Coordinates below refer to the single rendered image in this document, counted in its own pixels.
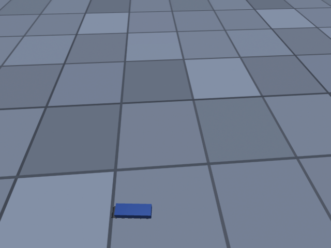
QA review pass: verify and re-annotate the carton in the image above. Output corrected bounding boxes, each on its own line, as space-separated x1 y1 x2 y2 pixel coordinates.
114 204 152 219

